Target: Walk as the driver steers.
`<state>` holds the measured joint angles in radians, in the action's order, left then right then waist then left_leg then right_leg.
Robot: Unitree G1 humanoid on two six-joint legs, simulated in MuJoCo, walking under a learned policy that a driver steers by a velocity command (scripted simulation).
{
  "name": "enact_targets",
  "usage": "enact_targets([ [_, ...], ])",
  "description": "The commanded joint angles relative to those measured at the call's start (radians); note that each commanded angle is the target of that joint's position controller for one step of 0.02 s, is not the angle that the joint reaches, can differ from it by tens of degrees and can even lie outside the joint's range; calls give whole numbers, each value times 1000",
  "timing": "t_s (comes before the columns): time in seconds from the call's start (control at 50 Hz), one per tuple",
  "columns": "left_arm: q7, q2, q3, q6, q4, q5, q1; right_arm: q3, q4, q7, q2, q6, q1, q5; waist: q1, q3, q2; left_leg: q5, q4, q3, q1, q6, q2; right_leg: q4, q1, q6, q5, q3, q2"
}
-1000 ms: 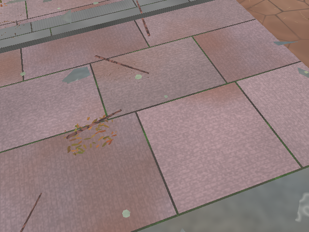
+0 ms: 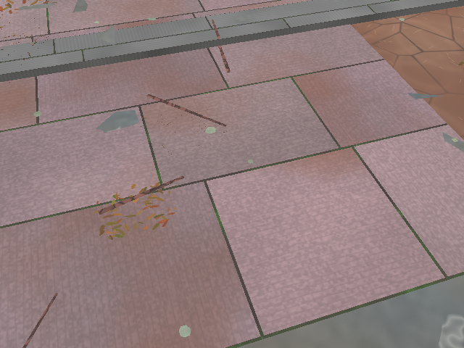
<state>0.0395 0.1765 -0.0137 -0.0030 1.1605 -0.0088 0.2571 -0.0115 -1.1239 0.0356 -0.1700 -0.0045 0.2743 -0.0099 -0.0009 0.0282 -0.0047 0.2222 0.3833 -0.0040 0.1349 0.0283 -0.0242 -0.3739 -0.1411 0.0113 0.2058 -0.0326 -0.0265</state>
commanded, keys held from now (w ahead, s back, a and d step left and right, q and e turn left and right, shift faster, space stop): w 0.54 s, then w+q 0.40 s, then no key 0.06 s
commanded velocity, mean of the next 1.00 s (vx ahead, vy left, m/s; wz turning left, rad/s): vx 0.39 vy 0.00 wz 0.15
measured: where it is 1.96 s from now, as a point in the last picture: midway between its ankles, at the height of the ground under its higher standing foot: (230, 320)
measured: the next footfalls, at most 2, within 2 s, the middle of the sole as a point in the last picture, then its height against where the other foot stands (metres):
left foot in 0.72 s outside the picture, level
right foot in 1.22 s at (255, 289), level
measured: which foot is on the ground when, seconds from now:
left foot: down 0.00-0.26, up 0.28-0.70, down 0.72-1.00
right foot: down 0.00-0.70, up 0.72-1.00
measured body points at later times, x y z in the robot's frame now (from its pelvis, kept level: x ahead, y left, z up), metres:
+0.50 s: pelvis +0.14 -0.04 +0.00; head +0.15 -0.06 +0.45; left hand +0.03 +0.18 -0.14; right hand +0.23 -0.28 -0.15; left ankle +0.18 +0.09 -0.68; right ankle +0.04 -0.11 -0.75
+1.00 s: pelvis +0.41 +0.00 +0.00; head +0.44 +0.01 +0.45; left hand +0.53 +0.26 -0.13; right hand +0.42 -0.26 -0.14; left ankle +0.38 +0.03 -0.75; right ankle +0.55 -0.16 -0.67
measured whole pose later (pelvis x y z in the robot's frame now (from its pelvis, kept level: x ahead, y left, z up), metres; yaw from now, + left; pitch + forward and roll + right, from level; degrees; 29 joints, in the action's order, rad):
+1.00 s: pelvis +0.41 +0.00 +0.00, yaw +11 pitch +0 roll +0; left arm -0.01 0.21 0.04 0.06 0.87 -0.04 0.09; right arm 0.06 -1.03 0.00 -0.21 -0.07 0.39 0.00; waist 0.04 0.05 -0.02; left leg 0.19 0.31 0.03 0.12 0.15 -0.16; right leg -0.95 -0.64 -0.02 0.17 -0.04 0.11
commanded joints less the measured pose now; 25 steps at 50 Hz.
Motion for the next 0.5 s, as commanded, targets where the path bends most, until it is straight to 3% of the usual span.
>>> enact_targets([
  [0.02, 3, 85, 14, 2, -4, -3, 65, 20, 6, 3, -103, -1, 66, -2, 2, 24, 24, 121, -87, 106, 41, 34, 89, 33, -34, 36, 67, -60, 62],
  [0.06, -3, 94, 23, -5, -21, -12, 59, 39, 13, -1, -139, 12, 84, -5, 12, 72, 66, 456, -103, 163, 87, 82, 98, -56, -136, 61, 332, -24, 10],
  [0.08, -9, 84, 24, -5, -39, -19, 36, 45, 12, -3, -145, 16, 113, -5, 29, 119, 87, 567, -139, 230, 93, 112, 137, -112, -222, 66, 380, -12, -5],
  [0.12, -21, 32, 14, 10, -75, -35, 0, 61, -6, -3, -162, 15, 179, -8, 49, 153, 160, 653, -235, 409, 63, 189, 275, -286, -311, 57, 260, 72, -8],
  [0.14, -26, 41, 16, 22, -93, -35, -21, 65, -4, -4, -158, 10, 180, -11, 50, 158, 149, 610, -265, 449, 81, 212, 314, -340, -321, 57, 221, 69, 22],
  [0.18, -38, 58, 25, 43, -112, -26, -16, 73, 13, -10, -167, -5, 144, -17, 25, 134, 121, 501, -258, 414, 78, 209, 310, -347, -308, 62, 253, 58, 43],
  [0.2, -43, 52, 27, 51, -112, -21, 8, 76, 23, -12, -168, -10, 115, -13, 3, 124, 117, 465, -239, 362, 106, 194, 284, -290, -249, 67, 243, 70, 38],
  [0.24, -41, 26, 30, 64, -65, -8, 153, 78, 49, -16, -157, -16, 35, 2, -74, 118, 98, 426, -138, 233, 286, 149, 193, -90, 45, 77, 122, 121, -14],
  [0.26, -34, 45, 40, 67, -35, -10, 240, 75, 66, -18, -134, -22, 9, -2, -105, 113, 37, 393, -22, 169, 386, 125, 139, -22, 184, 79, 137, 76, -6],
  [0.28, -24, 114, 57, 76, -18, -24, 357, 57, 93, -25, -69, -34, -17, -7, -145, 70, -162, 321, 281, 29, 494, 84, 35, 150, 296, 104, 345, -234, 207],
  [0.3, -25, 211, 82, 69, 5, -14, 453, 52, 133, -33, -50, -41, -32, -13, -150, 71, -306, 349, 516, -61, 652, 72, -40, 289, 308, 190, 579, -592, 393],
  [0.32, -23, 169, 74, 63, -12, -17, 370, 65, 138, -42, -116, -45, -53, -39, -95, 146, -152, 280, 662, 4, 670, 82, 33, 281, 207, 216, 597, -592, 404],
  [0.34, -28, 138, 66, 71, -51, -15, 277, 63, 135, -54, -99, -52, -58, -34, -52, 169, -72, 180, 696, 25, 666, 84, 66, 277, 147, 203, 505, -500, 363],
  [0.36, -30, 123, 61, 81, -72, -13, 227, 59, 123, -62, -79, -61, -39, -25, -24, 159, -49, 101, 693, 28, 634, 72, 87, 285, 132, 184, 358, -401, 315],
  [0.4, -26, 88, 49, 100, -76, -8, 218, 65, 117, -73, -89, -60, -38, -29, -5, 118, -41, 13, 669, 1, 597, 44, 100, 282, 153, 160, 94, -252, 254],
  [0.44, -24, 75, 41, 109, -52, -7, 280, 66, 128, -74, -83, -49, -61, -27, -5, 89, -61, -18, 666, -35, 611, 28, 87, 245, 197, 155, -177, -159, 225],
  [0.5, -22, 69, 32, 111, -39, -8, 326, 57, 185, -72, -66, -38, -193, -22, -23, 98, -75, -55, 577, -83, 625, 10, 69, 225, 185, 159, -407, -81, 203],
])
